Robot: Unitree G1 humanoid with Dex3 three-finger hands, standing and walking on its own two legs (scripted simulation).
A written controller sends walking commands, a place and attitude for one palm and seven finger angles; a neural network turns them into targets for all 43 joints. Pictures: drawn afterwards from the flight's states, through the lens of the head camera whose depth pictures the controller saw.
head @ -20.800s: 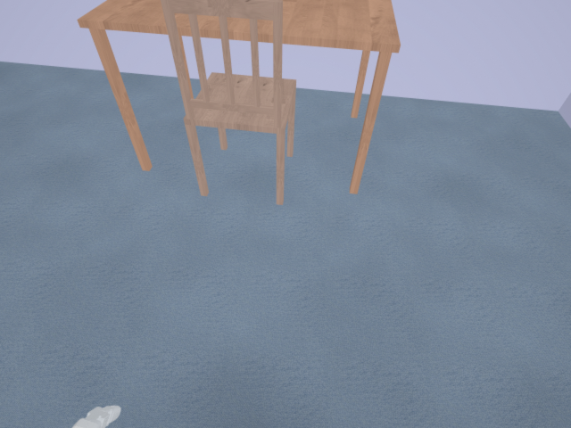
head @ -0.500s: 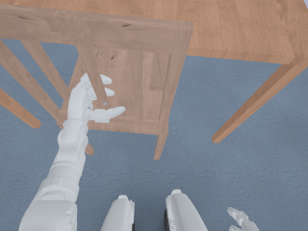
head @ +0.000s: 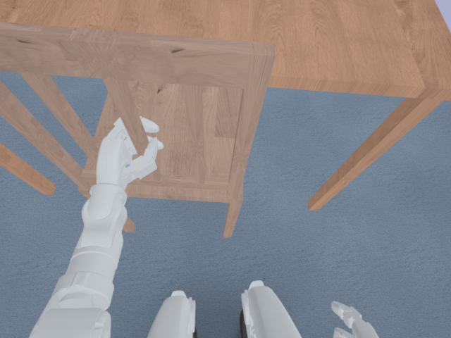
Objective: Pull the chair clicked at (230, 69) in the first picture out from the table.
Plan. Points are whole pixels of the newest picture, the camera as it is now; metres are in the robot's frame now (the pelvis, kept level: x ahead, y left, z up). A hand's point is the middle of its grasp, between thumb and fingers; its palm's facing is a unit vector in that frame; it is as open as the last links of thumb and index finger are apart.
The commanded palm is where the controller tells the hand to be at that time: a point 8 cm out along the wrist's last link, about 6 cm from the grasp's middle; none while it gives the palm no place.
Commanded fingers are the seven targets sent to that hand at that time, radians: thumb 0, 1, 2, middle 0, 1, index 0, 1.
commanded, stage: hook a spindle and tug to test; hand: left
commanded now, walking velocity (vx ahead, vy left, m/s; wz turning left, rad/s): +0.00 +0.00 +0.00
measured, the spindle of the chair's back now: (140, 140) +0.45 +0.13 +0.03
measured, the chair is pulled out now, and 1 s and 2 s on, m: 0.00 0.05 0.22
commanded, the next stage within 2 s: step backward, pulling the chair out in 0.34 s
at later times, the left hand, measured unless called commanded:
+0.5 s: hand (146, 171) +0.39 +0.12 +0.02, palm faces -0.10 -0.99 -0.05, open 5.4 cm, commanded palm +0.38 +0.17 +0.02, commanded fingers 0.00 0.90 0.90 -0.50 -1.45 -0.50 -1.45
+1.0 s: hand (149, 175) +0.38 +0.11 +0.04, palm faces -0.11 -0.99 -0.11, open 5.2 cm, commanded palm +0.36 +0.17 +0.03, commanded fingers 0.00 0.90 0.90 -0.50 -1.45 -0.50 -1.45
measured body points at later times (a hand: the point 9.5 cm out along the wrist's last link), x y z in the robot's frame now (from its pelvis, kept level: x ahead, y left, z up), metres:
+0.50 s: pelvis +0.02 +0.00 +0.01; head +0.16 +0.01 +0.44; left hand +0.39 +0.17 +0.03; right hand +0.15 -0.25 -0.10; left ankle +0.00 +0.10 -0.63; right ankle +0.03 -0.13 -0.63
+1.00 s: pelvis +0.03 +0.02 +0.11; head +0.12 +0.02 +0.55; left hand +0.38 +0.16 +0.05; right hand +0.08 -0.25 -0.01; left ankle +0.00 +0.10 -0.63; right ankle +0.03 -0.11 -0.63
